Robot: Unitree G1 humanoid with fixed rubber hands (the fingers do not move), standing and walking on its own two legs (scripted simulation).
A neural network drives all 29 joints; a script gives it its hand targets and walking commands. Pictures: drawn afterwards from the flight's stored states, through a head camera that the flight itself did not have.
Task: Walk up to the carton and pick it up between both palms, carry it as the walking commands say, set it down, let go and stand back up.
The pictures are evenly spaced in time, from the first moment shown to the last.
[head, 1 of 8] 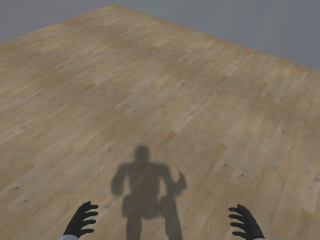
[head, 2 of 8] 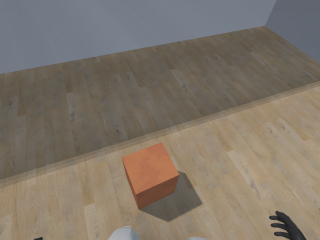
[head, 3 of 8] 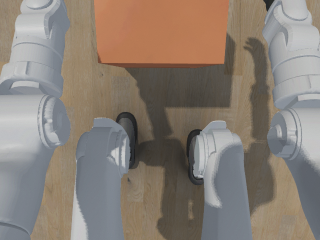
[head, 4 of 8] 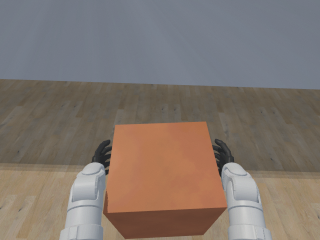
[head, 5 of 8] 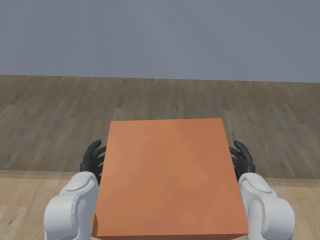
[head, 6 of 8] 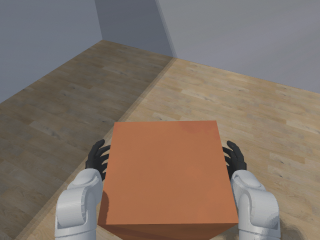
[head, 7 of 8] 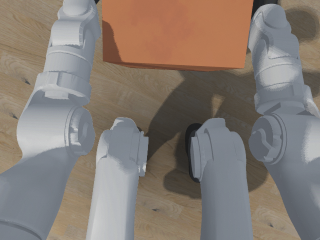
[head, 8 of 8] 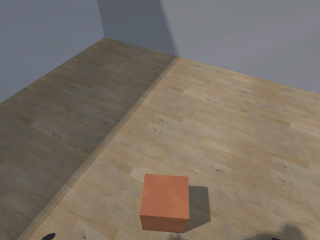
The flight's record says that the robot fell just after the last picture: no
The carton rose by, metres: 0.66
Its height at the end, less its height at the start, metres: +0.00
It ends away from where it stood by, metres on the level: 0.57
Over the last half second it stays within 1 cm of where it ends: yes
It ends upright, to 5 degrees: yes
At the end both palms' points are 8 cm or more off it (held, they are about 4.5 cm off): yes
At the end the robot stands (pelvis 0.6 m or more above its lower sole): yes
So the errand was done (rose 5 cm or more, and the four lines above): yes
